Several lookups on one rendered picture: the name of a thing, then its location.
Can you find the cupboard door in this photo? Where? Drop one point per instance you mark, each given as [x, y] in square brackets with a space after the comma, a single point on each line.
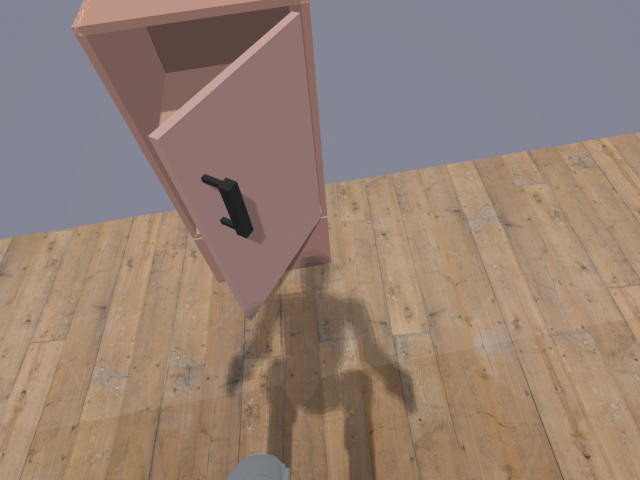
[251, 124]

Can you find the left robot thigh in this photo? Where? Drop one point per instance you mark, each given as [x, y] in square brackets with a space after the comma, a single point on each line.
[260, 467]

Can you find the handle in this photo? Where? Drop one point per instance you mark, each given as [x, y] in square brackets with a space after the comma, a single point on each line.
[234, 203]

